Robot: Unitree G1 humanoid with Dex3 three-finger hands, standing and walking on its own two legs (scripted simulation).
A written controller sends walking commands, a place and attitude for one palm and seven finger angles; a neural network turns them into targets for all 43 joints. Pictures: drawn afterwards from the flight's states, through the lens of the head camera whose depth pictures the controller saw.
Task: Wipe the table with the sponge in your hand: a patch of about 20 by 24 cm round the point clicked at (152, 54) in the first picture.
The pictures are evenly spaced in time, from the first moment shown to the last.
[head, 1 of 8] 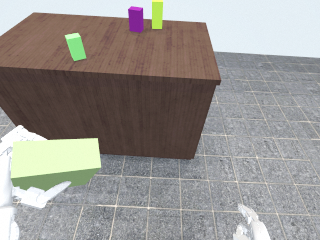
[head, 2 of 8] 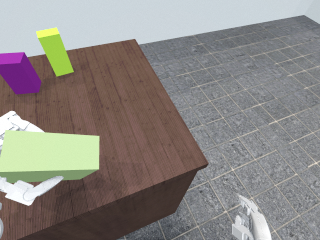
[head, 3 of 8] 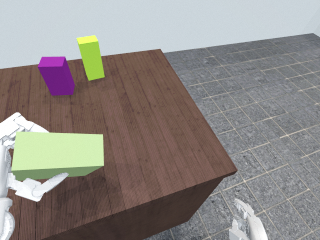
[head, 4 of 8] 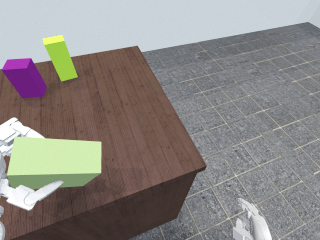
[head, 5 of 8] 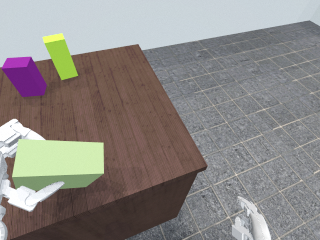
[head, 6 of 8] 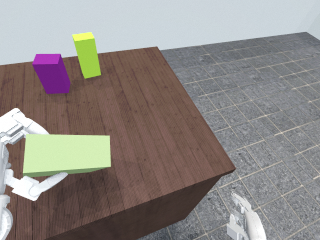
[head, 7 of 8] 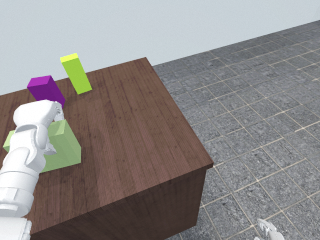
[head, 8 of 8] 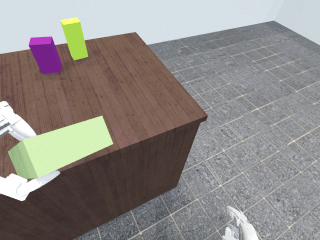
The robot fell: no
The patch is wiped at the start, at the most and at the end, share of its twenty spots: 0.00 0.85 0.85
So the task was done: no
